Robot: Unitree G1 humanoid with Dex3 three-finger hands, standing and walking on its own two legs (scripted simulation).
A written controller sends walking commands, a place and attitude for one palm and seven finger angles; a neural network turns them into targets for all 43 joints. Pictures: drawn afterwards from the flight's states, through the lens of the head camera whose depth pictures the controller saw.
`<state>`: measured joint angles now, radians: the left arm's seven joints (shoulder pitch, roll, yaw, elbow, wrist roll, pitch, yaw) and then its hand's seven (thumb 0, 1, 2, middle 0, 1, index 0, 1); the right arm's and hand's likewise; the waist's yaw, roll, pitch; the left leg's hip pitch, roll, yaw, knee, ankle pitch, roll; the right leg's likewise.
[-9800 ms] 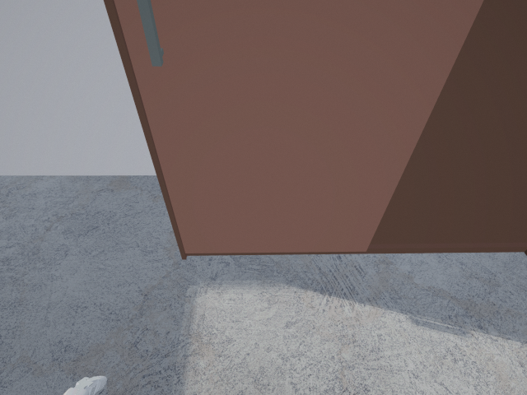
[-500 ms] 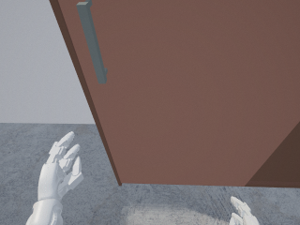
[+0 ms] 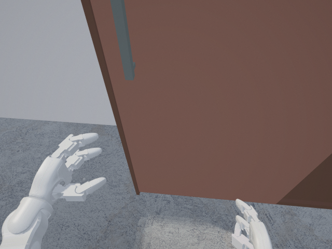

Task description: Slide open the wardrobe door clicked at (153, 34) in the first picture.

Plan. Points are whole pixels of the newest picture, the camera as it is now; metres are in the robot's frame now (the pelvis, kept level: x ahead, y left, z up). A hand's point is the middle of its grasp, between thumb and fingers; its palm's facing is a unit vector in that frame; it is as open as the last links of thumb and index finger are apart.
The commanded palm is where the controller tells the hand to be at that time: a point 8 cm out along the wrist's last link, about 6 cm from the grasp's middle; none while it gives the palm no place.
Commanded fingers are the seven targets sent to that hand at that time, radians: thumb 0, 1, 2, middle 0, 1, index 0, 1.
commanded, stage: raise the hand with hooked fingers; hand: left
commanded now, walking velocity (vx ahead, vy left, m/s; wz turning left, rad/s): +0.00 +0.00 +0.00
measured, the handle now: (125, 34) +0.51 +0.13 +0.27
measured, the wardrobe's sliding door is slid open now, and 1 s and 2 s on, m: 0.00 0.00 0.00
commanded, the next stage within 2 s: move the hooked fingers beside the handle in 1.36 s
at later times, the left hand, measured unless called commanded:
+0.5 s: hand (22, 128) +0.26 +0.26 +0.23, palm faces +0.07 -0.99 -0.14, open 13.3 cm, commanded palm +0.22 +0.30 +0.22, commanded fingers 0.00 -0.50 0.30 -0.30 -1.20 -0.30 -1.20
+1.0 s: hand (5, 83) +0.30 +0.27 +0.29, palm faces +0.08 -0.98 -0.15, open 14.0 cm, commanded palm +0.24 +0.31 +0.29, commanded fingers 0.00 -0.50 0.30 -0.30 -1.20 -0.30 -1.20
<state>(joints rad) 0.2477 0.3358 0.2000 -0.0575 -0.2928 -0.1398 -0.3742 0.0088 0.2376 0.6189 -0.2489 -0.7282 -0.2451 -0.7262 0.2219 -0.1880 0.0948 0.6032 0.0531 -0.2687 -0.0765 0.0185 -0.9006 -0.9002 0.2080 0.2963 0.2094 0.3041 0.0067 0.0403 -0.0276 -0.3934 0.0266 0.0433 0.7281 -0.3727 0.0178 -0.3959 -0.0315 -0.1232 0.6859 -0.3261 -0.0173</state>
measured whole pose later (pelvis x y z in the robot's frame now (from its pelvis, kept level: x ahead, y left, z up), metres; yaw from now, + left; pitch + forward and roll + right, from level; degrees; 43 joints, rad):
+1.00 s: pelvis +0.01 -0.01 +0.02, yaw +1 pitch -3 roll +0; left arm -0.37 0.62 0.50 0.17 -0.31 0.42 -0.48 -0.01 -0.50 0.30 -0.30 -1.20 -0.30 -1.20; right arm 0.17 -0.32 0.10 0.63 0.12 -0.19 -0.07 0.02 -0.90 -0.90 0.21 0.30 0.21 0.30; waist 0.06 0.09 -0.02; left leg -0.15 0.02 0.03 0.45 -0.24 0.00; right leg -0.17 -0.02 -0.13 0.45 -0.23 -0.03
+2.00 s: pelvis +0.02 +0.00 +0.03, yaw +0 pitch -2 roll +0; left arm -0.42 0.56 0.47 0.16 -0.28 0.45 -0.39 -0.01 -0.50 0.30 -0.31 -1.20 -0.30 -1.20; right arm 0.17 -0.27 0.11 0.61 0.11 -0.14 -0.06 0.02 -0.90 -0.90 0.21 0.30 0.21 0.30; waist 0.03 0.06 -0.04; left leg -0.13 0.00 0.06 0.42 -0.25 0.02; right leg -0.16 -0.03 -0.10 0.43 -0.23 -0.01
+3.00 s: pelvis +0.02 -0.01 +0.03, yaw -1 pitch +0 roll +0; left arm -0.74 0.46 0.33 0.55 -0.20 0.29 -0.27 -0.01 -0.50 0.30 -0.30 -1.20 -0.30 -1.20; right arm 0.24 -0.28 0.07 0.64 0.10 -0.11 -0.09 0.02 -0.90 -0.90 0.20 0.30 0.21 0.30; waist -0.02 0.05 -0.03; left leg -0.16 0.01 0.07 0.41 -0.25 0.01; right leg -0.20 -0.02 -0.10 0.42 -0.23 -0.02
